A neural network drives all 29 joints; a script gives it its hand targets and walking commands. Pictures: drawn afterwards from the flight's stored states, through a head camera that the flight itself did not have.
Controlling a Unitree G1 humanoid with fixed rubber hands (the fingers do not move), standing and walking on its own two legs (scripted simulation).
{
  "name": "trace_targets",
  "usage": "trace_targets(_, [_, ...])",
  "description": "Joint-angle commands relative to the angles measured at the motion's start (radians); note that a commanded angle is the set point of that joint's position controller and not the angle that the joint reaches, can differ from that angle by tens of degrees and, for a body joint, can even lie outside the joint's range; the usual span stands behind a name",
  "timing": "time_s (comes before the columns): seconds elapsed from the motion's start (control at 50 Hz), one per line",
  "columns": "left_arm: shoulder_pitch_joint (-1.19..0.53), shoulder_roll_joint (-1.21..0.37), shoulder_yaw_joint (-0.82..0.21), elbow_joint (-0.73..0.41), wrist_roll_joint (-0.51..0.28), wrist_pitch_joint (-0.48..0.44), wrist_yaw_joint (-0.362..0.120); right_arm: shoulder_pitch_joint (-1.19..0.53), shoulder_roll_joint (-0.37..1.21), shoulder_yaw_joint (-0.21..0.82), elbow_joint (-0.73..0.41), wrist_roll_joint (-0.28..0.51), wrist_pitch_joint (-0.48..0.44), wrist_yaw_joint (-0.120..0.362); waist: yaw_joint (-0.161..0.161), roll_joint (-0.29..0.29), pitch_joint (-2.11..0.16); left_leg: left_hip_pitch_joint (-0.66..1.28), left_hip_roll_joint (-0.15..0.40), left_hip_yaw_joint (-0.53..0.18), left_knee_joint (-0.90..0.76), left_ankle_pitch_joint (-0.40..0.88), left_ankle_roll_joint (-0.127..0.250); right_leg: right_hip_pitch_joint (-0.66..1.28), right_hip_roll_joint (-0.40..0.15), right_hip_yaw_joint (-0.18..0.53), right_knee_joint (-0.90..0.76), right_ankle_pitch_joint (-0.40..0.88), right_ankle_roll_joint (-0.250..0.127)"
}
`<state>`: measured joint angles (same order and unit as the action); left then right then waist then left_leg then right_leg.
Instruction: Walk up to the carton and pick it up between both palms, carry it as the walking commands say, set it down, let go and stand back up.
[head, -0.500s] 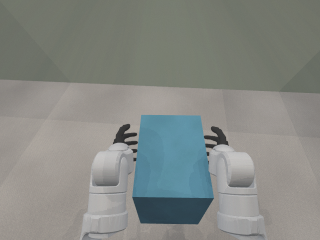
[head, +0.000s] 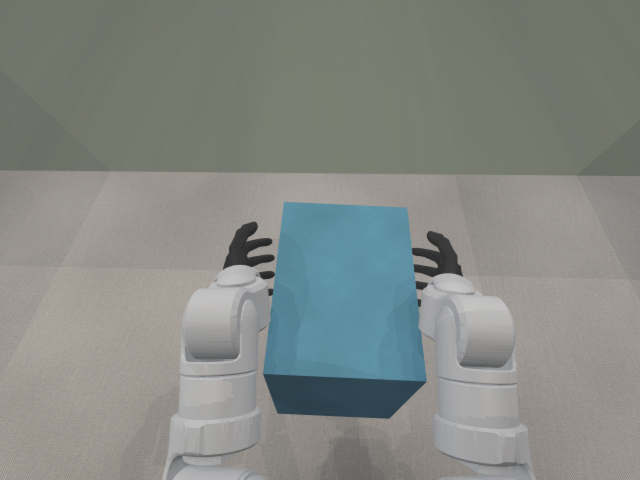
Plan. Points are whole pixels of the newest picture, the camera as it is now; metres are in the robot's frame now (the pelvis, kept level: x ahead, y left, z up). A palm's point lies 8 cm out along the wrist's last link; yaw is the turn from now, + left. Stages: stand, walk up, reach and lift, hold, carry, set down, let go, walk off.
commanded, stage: carry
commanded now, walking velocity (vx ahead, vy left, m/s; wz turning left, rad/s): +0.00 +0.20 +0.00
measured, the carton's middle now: (339, 315) +0.33 +0.00 -0.01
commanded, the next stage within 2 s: none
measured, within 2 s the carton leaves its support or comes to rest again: neither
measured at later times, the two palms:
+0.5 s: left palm (137, 248) +0.37 +0.25 +0.10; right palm (330, 253) +0.37 +0.02 +0.09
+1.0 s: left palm (6, 282) +0.32 +0.39 +0.08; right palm (201, 278) +0.33 +0.16 +0.09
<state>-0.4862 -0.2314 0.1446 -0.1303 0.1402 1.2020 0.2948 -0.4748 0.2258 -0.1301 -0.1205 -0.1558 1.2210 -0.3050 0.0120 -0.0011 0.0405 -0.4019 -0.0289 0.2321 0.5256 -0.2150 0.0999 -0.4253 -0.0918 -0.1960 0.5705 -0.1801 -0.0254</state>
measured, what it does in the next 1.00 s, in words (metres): steps to the left: left foot, then right foot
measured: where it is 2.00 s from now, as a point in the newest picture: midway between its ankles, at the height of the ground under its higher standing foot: outside the picture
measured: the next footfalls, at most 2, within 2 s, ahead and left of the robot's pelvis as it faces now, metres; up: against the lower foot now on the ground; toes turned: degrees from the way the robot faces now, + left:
left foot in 0.24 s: +0.11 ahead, +0.20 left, +0.00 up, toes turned +8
right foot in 0.54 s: +0.08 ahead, +0.04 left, +0.00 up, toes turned -13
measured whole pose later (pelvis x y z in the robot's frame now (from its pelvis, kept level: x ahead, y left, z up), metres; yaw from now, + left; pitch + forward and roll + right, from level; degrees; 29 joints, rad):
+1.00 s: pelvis +0.02 +0.26 +0.00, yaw +0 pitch +4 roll +0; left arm -0.45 -0.21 0.14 -0.07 0.13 1.25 0.35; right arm -0.48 0.23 -0.11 0.01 -0.15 1.25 -0.32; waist 0.03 -0.03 -0.03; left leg -0.41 0.03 0.14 0.55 -0.21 0.05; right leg -0.52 -0.11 -0.12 1.07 -0.57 0.05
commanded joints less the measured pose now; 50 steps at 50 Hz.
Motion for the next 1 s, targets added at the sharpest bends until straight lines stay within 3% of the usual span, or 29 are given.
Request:
trace_targets(0.0, [-0.318,-1.083,-0.574,0.037,-0.419,0.022,-0.396,-0.431,1.057,0.612,-0.053,0.433,0.011,0.379,0.031,-0.332,-0.54,-0.112,0.074,-0.183,0.343,-0.282,-0.073,0.504,-0.454,0.496,-0.155,0.715,-0.196])
trace_targets(0.02, [-0.305,-1.089,-0.578,0.039,-0.423,0.026,-0.401,-0.412,1.059,0.62,-0.069,0.436,0.011,0.377,0.023,-0.255,-0.534,-0.194,0.083,-0.25,0.449,-0.319,-0.084,0.541,-0.452,0.465,-0.132,0.733,-0.217])
trace_targets(0.04, [-0.287,-1.095,-0.588,0.017,-0.426,0.024,-0.402,-0.417,1.051,0.638,-0.11,0.452,0.005,0.379,0.018,-0.177,-0.514,-0.248,0.08,-0.274,0.454,-0.312,-0.094,0.57,-0.412,0.406,-0.114,0.722,-0.198])
trace_targets(0.06, [-0.277,-1.091,-0.597,-0.008,-0.423,0.022,-0.399,-0.416,1.049,0.652,-0.125,0.463,0.004,0.382,0.012,-0.157,-0.49,-0.278,0.095,-0.278,0.39,-0.292,-0.1,0.588,-0.378,0.354,-0.098,0.737,-0.165])
trace_targets(0.12, [-0.268,-1.056,-0.619,-0.057,-0.411,0.023,-0.391,-0.375,1.055,0.659,-0.107,0.475,0.007,0.391,0.013,-0.191,-0.455,-0.122,0.031,-0.144,0.203,-0.177,-0.127,0.479,-0.274,0.166,-0.057,0.762,-0.088])
trace_targets(0.18, [-0.243,-1.033,-0.621,-0.054,-0.396,0.031,-0.392,-0.349,1.048,0.659,-0.074,0.47,0.016,0.4,0.008,-0.22,-0.43,0.022,0.008,-0.063,-0.029,0.001,-0.125,0.403,-0.233,0.094,-0.023,0.61,-0.026])
trace_targets(0.22, [-0.229,-1.025,-0.624,-0.021,-0.387,0.035,-0.392,-0.369,1.042,0.653,-0.052,0.471,0.025,0.408,0.001,-0.124,-0.441,0.243,0.094,-0.12,-0.154,0.183,-0.098,0.245,-0.19,0.063,0.043,0.3,0.054])
trace_targets(0.24, [-0.247,-1.013,-0.623,-0.011,-0.391,0.038,-0.393,-0.366,1.035,0.641,-0.023,0.469,0.026,0.413,-0.005,0.062,-0.462,0.364,0.245,-0.266,-0.074,0.667,-0.041,0.084,-0.12,0.032,0.154,0.004,0.111])
trace_targets(0.26, [-0.299,-1.022,-0.642,-0.027,-0.406,0.044,-0.398,-0.355,1.032,0.62,0.004,0.46,0.022,0.417,-0.025,0.269,-0.465,0.405,0.318,-0.336,-0.029,0.938,0.047,-0.038,-0.032,0.004,0.263,-0.381,0.123])
trace_targets(0.28, [-0.331,-1.028,-0.65,-0.005,-0.41,0.045,-0.398,-0.361,1.04,0.608,0.021,0.454,0.021,0.42,-0.036,0.28,-0.469,0.448,0.342,-0.367,-0.035,1.017,0.101,-0.124,-0.009,0.032,0.388,-0.528,0.106])
trace_targets(0.32, [-0.394,-1.058,-0.645,0.02,-0.446,0.043,-0.403,-0.4,1.053,0.587,0.01,0.439,0.012,0.415,-0.035,0.186,-0.483,0.457,0.339,-0.341,-0.035,0.942,0.13,-0.176,-0.007,0.083,0.51,-0.494,0.078])
trace_targets(0.36, [-0.424,-1.082,-0.629,0.034,-0.463,0.041,-0.401,-0.429,1.063,0.569,0.009,0.435,0.005,0.408,-0.026,0.144,-0.485,0.426,0.305,-0.285,-0.034,0.783,0.123,-0.159,-0.011,0.079,0.442,-0.404,0.065])
trace_targets(0.44, [-0.415,-1.092,-0.591,0.095,-0.46,0.045,-0.393,-0.452,1.055,0.535,0.042,0.421,0.003,0.398,-0.02,0.157,-0.49,0.356,0.29,-0.27,-0.053,0.63,0.129,-0.049,0.024,0.044,0.248,-0.306,0.038])
trace_targets(0.5, [-0.395,-1.101,-0.572,0.113,-0.455,0.05,-0.395,-0.449,1.055,0.545,0.049,0.425,0.01,0.393,0.008,0.118,-0.489,0.241,0.237,-0.206,0.003,0.48,0.069,0.171,0.0,0.013,-0.098,-0.004,0.031])
trace_targets(0.52, [-0.389,-1.099,-0.561,0.125,-0.451,0.051,-0.399,-0.446,1.06,0.55,0.056,0.428,0.012,0.39,0.015,0.045,-0.492,0.125,0.199,-0.188,0.066,0.37,0.017,0.318,-0.099,0.11,-0.171,0.071,0.019])
trace_targets(0.54, [-0.377,-1.079,-0.55,0.143,-0.441,0.047,-0.403,-0.449,1.062,0.555,0.056,0.423,0.017,0.389,0.019,-0.193,-0.484,-0.108,0.13,-0.141,0.224,0.005,-0.061,0.483,-0.382,0.409,-0.169,0.513,-0.07])
trace_targets(0.56, [-0.37,-1.095,-0.529,0.159,-0.433,0.041,-0.404,-0.521,1.069,0.58,0.02,0.44,0.022,0.389,0.025,-0.337,-0.46,-0.199,0.085,-0.195,0.397,-0.341,-0.082,0.476,-0.48,0.505,-0.167,0.686,-0.2])
trace_targets(0.58, [-0.358,-1.106,-0.519,0.164,-0.43,0.042,-0.406,-0.514,1.079,0.58,0.011,0.45,0.019,0.391,0.018,-0.224,-0.444,-0.231,0.087,-0.265,0.519,-0.338,-0.086,0.46,-0.459,0.469,-0.164,0.656,-0.216])
trace_targets(0.6, [-0.345,-1.117,-0.52,0.141,-0.424,0.037,-0.405,-0.525,1.074,0.589,-0.021,0.469,0.013,0.395,0.011,-0.138,-0.427,-0.254,0.097,-0.288,0.531,-0.304,-0.095,0.458,-0.413,0.404,-0.164,0.556,-0.187])
trace_targets(0.62, [-0.355,-1.117,-0.523,0.112,-0.422,0.032,-0.401,-0.545,1.075,0.6,-0.04,0.486,0.01,0.4,0.004,-0.122,-0.403,-0.266,0.114,-0.284,0.494,-0.258,-0.105,0.447,-0.375,0.341,-0.163,0.527,-0.149])
trace_targets(0.68, [-0.369,-1.081,-0.543,0.056,-0.415,0.024,-0.387,-0.526,1.083,0.597,-0.018,0.505,0.017,0.402,0.006,-0.18,-0.415,-0.138,0.071,-0.175,0.333,-0.185,-0.135,0.38,-0.271,0.154,-0.108,0.576,-0.09])
trace_targets(0.78, [-0.327,-1.05,-0.552,0.04,-0.382,0.027,-0.383,-0.451,1.075,0.593,0.027,0.488,0.03,0.407,0.004,-0.243,-0.414,0.02,0.024,-0.067,0.006,-0.067,-0.13,0.338,-0.243,0.111,-0.042,0.428,-0.034])
trace_targets(0.8, [-0.322,-1.049,-0.559,0.046,-0.379,0.029,-0.382,-0.452,1.069,0.592,0.031,0.486,0.034,0.409,0.002,-0.197,-0.419,0.112,0.026,-0.059,-0.091,-0.002,-0.119,0.288,-0.215,0.093,-0.006,0.321,0.006])
trace_targets(0.82, [-0.323,-1.046,-0.567,0.059,-0.378,0.031,-0.381,-0.452,1.066,0.59,0.043,0.481,0.038,0.411,-0.002,-0.115,-0.432,0.23,0.095,-0.131,-0.157,0.055,-0.105,0.198,-0.187,0.073,0.063,0.182,0.045])
trace_targets(0.84, [-0.329,-1.037,-0.566,0.062,-0.376,0.036,-0.383,-0.439,1.061,0.582,0.07,0.472,0.036,0.416,-0.01,0.115,-0.423,0.34,0.281,-0.353,-0.173,0.379,-0.04,-0.012,-0.089,0.026,0.187,-0.166,0.106])
trace_targets(0.86, [-0.38,-1.051,-0.591,0.046,-0.394,0.043,-0.39,-0.421,1.065,0.562,0.089,0.461,0.027,0.42,-0.029,0.336,-0.431,0.351,0.359,-0.423,-0.124,0.592,0.063,-0.118,-0.014,0.022,0.345,-0.518,0.111])
trace_targets(0.88, [-0.417,-1.063,-0.602,0.063,-0.406,0.042,-0.392,-0.441,1.078,0.557,0.088,0.456,0.021,0.421,-0.035,0.288,-0.451,0.369,0.357,-0.403,-0.106,0.651,0.103,-0.145,-0.009,0.079,0.491,-0.54,0.087])
trace_targets(0.92, [-0.475,-1.099,-0.619,0.061,-0.459,0.039,-0.4,-0.457,1.081,0.535,0.059,0.437,0.008,0.415,-0.035,0.185,-0.466,0.364,0.325,-0.332,-0.094,0.567,0.114,-0.184,-0.012,0.103,0.617,-0.462,0.068])
trace_targets(0.98, [-0.492,-1.097,-0.61,0.058,-0.477,0.037,-0.397,-0.48,1.076,0.514,0.047,0.43,-0.007,0.405,-0.023,0.149,-0.47,0.347,0.285,-0.285,-0.099,0.418,0.111,-0.166,-0.007,0.081,0.491,-0.376,0.061])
